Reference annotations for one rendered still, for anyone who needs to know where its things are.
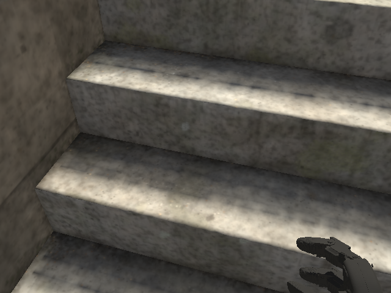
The right robot hand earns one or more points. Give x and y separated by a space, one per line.
358 275

